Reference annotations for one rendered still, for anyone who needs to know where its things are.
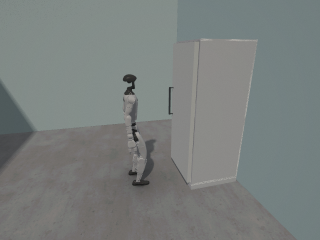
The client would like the handle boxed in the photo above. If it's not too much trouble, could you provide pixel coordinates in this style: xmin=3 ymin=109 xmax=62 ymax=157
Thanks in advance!
xmin=168 ymin=87 xmax=174 ymax=115

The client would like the right robot hand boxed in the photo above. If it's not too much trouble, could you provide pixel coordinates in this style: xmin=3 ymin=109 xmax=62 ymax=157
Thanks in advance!
xmin=127 ymin=140 xmax=137 ymax=155

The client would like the right robot thigh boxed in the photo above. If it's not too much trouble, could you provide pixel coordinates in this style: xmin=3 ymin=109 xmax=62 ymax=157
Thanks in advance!
xmin=132 ymin=130 xmax=147 ymax=162

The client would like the left robot shin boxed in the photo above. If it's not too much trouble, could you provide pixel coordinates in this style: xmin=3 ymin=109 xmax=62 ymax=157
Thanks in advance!
xmin=132 ymin=153 xmax=141 ymax=172

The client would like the right robot forearm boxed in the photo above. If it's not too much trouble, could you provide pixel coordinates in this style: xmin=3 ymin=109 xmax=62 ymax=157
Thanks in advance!
xmin=125 ymin=116 xmax=134 ymax=141

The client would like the fridge door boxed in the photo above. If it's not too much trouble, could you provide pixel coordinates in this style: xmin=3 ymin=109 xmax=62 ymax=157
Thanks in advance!
xmin=171 ymin=41 xmax=200 ymax=183

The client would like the robot right upper arm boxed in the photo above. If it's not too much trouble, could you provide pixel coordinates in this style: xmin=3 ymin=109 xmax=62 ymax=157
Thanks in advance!
xmin=124 ymin=95 xmax=136 ymax=120

